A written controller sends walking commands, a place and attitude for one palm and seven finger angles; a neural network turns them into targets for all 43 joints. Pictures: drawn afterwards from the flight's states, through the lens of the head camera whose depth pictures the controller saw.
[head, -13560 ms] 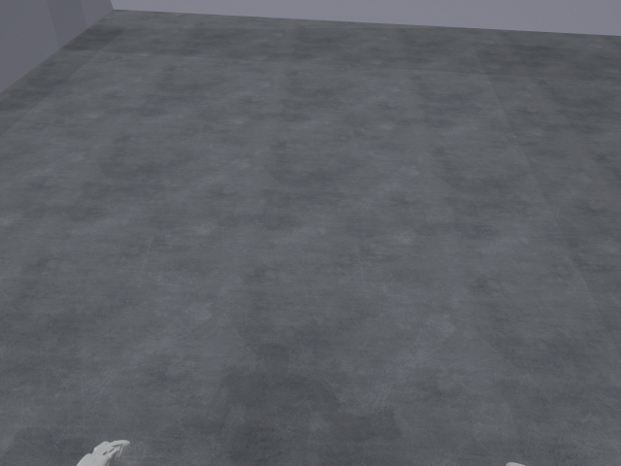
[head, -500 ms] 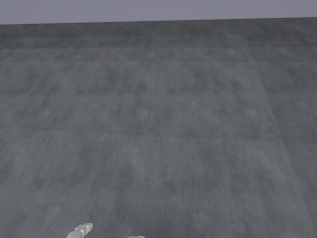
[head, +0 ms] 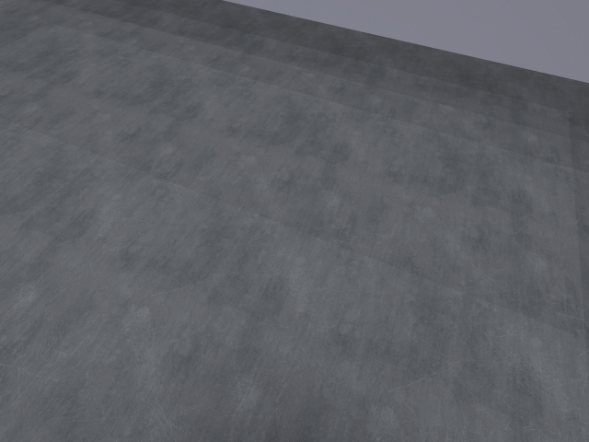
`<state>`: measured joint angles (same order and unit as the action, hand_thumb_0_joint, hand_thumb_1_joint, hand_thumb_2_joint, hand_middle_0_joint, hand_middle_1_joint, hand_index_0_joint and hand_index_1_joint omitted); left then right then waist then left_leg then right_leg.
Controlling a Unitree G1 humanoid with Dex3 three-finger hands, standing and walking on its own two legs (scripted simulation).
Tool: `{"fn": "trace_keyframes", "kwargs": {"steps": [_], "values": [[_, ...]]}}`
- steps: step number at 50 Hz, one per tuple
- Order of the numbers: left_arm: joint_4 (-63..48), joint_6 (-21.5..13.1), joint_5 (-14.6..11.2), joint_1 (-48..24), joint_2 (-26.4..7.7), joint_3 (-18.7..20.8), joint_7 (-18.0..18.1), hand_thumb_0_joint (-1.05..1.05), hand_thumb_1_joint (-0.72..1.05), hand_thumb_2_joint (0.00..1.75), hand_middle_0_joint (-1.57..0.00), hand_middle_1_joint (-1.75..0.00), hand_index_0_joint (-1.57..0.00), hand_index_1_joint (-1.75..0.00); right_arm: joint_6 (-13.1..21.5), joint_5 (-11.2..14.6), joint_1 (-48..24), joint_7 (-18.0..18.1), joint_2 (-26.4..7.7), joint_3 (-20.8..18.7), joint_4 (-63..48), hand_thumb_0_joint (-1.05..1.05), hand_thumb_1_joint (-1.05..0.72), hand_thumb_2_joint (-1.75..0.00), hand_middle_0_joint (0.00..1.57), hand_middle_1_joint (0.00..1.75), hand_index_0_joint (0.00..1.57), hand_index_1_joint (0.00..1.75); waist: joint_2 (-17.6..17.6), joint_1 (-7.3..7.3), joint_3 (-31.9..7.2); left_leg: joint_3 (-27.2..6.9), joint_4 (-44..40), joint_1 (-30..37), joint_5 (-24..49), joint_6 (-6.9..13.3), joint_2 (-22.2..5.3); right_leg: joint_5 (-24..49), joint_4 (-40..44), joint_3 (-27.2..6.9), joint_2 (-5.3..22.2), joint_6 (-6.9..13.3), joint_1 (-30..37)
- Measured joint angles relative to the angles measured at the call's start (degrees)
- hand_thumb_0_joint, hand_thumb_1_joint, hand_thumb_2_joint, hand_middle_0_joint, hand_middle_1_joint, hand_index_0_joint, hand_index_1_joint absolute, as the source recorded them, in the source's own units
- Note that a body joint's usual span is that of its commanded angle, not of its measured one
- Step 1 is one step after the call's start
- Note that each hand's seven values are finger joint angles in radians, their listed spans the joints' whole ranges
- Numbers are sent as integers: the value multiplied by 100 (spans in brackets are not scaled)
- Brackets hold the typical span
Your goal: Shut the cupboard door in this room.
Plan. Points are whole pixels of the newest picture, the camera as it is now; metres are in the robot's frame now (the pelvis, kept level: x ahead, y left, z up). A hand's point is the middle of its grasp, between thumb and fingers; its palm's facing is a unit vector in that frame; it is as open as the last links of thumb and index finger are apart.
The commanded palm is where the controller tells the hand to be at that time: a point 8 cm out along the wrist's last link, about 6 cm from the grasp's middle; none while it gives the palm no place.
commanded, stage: turn or walk to find it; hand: left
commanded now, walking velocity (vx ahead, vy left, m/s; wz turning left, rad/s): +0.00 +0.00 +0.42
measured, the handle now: out of the picture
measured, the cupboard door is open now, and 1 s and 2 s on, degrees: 90 90 90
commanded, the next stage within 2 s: none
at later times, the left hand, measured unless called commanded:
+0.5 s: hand out of the picture +0.06 +0.18 -0.14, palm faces +0.17 -0.94 -0.29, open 7.4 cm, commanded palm none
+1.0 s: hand out of the picture -0.12 +0.18 -0.17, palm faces +0.46 -0.85 -0.24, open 7.4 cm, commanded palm none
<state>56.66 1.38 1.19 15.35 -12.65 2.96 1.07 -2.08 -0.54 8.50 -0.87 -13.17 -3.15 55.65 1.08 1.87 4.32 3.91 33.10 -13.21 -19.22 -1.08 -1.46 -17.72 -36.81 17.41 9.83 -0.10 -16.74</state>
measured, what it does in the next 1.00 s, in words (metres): steps on the spot, turning left: right foot, then left foot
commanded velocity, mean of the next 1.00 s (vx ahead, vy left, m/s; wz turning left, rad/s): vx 0.00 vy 0.00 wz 0.42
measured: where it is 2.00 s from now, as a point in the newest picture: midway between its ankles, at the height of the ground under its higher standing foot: outside the picture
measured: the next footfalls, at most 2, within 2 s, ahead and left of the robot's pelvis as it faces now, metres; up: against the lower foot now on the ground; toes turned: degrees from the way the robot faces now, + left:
right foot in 0.46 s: +0.04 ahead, -0.12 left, +0.00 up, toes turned +5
left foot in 0.98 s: -0.07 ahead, +0.10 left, +0.00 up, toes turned +29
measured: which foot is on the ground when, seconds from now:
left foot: down 0.00-0.46, up 0.48-0.96, down 0.98-1.00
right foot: down 0.00-0.00, up 0.02-0.44, down 0.46-0.98, up 1.00-1.00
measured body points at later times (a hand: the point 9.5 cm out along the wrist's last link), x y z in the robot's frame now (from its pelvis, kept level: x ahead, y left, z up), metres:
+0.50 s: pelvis -0.02 -0.03 +0.00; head +0.02 -0.06 +0.45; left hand +0.05 +0.23 -0.11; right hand +0.06 -0.26 -0.16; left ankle -0.02 +0.11 -0.71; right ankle +0.00 -0.13 -0.73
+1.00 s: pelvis -0.05 -0.02 +0.00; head -0.02 +0.01 +0.45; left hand -0.14 +0.22 -0.15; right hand +0.15 -0.21 -0.14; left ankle -0.11 +0.08 -0.73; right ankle +0.00 -0.13 -0.72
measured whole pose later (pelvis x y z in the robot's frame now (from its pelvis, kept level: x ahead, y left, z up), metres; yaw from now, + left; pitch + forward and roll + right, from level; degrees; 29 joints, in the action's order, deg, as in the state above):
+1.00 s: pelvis -0.05 -0.02 +0.00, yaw +25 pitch -1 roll +0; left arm 56.6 1.5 1.1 15.3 -13.1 3.0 1.0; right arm -2.0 -0.6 7.7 -0.9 -13.3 -3.2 55.5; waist 1.4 1.8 5.0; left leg 3.9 33.9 -14.1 -18.8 -0.6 -1.2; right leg -19.7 -38.2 16.1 9.7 -0.9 -15.9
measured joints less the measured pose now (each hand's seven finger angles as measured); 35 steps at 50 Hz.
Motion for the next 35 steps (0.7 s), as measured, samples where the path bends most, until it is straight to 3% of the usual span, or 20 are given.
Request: {"fn": "trace_keyframes", "kwargs": {"steps": [3,7,14,20,23,25,27,31,35], "values": [[100,211,-20,-29,-177,54,16,0,90,90,-20,-30,-21,-30,79,-42,-115,13,158,63,-77,1,-91,-89,20,30,20,30,220,57,6,26,131,-33,-46,257,119,-1022,-1203,-683,-122,-221,-473],[135,280,-11,-172,-204,80,-40,1,91,90,-20,-30,-20,-30,96,-57,-82,87,223,139,-112,1,-91,-89,20,30,20,30,139,12,-60,-162,-293,100,242,287,161,-749,-2329,-1215,-356,-343,-890],[-68,179,-31,-435,-139,39,-46,1,91,90,-20,-30,-20,-30,115,-44,57,90,254,138,-94,1,-91,-89,20,30,20,30,20,-71,-69,-403,-731,116,589,311,316,-507,-2232,-1572,-444,-485,-891],[-228,126,-79,-710,0,-25,-17,0,91,90,-20,-30,-20,-30,57,-84,256,82,201,53,-48,1,-91,-89,20,30,20,30,-172,-282,-12,-645,-548,-122,601,182,367,-755,-885,-1566,-636,-447,-370],[-328,-8,-91,-788,93,-72,-20,0,90,90,-20,-30,-20,-30,7,-55,384,71,118,-8,13,1,-91,-89,20,30,20,30,-300,-326,-16,-789,-207,-353,486,44,398,-19,339,-1455,-739,-314,122],[-357,-104,-45,-797,222,-129,-9,0,90,90,-20,-30,-20,-30,-57,-25,430,71,17,-76,83,1,-91,-89,20,30,20,30,-495,-361,23,-878,495,-605,-105,5,383,30,331,-1277,-796,27,173],[-396,-146,-33,-723,306,-159,0,0,90,90,-20,-30,-20,-30,-144,-39,492,63,-37,-125,134,1,-91,-89,20,30,20,30,-487,-360,-18,-822,1655,-975,-682,-28,478,-41,346,-1165,-693,198,232],[-371,-111,-40,-572,403,-178,22,0,90,90,-20,-30,-21,-30,-204,-72,524,3,-127,-193,183,1,-91,-89,20,30,20,30,-449,-366,-39,-694,3206,-1415,-387,-139,331,88,662,-973,-570,239,435],[-319,-135,-40,-444,440,-184,27,0,90,90,-20,-30,-21,-30,-215,-76,543,-20,-163,-201,221,1,-91,-89,20,30,20,30,-407,-356,-27,-706,3499,-1452,-81,-284,95,164,827,-727,-507,260,535]]}}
